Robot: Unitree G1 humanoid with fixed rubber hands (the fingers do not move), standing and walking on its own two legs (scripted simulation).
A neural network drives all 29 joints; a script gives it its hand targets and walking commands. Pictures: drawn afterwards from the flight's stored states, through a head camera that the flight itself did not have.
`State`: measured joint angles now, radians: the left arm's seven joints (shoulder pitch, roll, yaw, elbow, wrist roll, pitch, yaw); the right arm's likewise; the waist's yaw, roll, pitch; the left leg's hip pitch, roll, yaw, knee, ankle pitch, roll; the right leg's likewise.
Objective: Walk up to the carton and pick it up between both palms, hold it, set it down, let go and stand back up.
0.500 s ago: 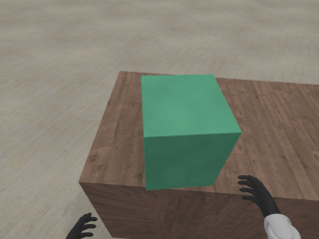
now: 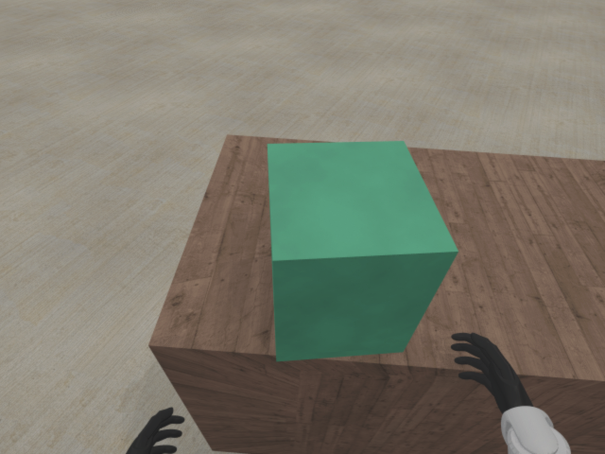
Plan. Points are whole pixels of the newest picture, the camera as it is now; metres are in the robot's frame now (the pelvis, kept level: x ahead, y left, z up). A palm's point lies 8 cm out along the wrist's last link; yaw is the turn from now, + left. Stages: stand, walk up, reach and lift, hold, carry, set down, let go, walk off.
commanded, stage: stand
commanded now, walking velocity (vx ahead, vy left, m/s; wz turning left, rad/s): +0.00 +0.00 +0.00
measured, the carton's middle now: (338, 253) +0.39 -0.02 +0.05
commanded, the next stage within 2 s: none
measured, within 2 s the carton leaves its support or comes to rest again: neither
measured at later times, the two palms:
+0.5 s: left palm out of the picture +0.13 +0.24 -0.11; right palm (507, 394) +0.21 -0.24 -0.01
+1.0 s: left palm out of the picture +0.12 +0.24 -0.11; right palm (507, 394) +0.21 -0.24 -0.01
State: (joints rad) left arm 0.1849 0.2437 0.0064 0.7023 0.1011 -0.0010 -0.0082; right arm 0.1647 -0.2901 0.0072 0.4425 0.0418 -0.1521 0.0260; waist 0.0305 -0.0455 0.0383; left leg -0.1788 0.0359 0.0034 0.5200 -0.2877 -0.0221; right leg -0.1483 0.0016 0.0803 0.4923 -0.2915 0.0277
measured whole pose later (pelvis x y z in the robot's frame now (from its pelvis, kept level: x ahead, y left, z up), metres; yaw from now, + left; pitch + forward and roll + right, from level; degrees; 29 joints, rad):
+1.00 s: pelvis +0.00 +0.00 +0.00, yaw +0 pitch -3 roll +0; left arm 0.18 0.24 0.01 0.74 0.10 -0.01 -0.01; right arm 0.16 -0.29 0.01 0.44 0.04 -0.16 0.03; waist 0.03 -0.05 0.04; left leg -0.18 0.04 0.00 0.52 -0.29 -0.02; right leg -0.15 0.00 0.08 0.49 -0.29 0.03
